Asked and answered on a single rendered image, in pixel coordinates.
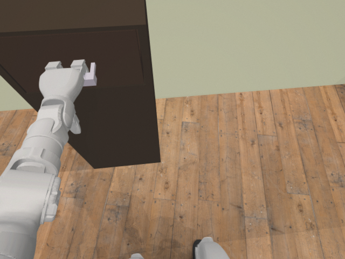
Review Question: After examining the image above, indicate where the robot left upper arm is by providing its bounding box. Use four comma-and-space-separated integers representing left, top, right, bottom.
0, 169, 61, 259

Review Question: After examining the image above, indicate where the cabinet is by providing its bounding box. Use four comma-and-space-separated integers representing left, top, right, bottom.
0, 0, 161, 169

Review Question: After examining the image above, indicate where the robot left hand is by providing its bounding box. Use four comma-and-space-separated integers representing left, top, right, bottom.
39, 59, 89, 134

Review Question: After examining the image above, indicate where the left robot forearm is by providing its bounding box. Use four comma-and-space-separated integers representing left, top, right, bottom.
0, 96, 74, 184

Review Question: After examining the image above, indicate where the right robot thigh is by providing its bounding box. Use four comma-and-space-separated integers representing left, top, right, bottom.
195, 242, 230, 259

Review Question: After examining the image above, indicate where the robot right shin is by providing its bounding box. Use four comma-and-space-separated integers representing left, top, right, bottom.
199, 237, 213, 244

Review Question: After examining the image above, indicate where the handle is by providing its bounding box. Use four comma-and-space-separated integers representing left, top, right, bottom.
83, 63, 97, 86

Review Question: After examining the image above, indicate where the drawer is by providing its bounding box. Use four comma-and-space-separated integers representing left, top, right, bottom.
0, 29, 144, 92

